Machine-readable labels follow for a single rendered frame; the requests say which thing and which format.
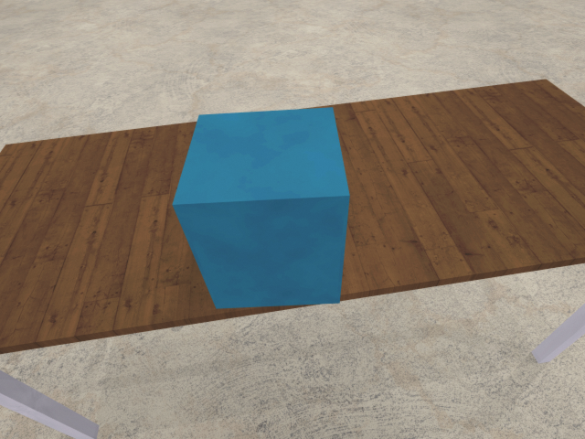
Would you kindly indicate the carton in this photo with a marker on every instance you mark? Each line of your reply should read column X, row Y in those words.
column 263, row 201

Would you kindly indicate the table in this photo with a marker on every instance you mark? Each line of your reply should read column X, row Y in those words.
column 445, row 187

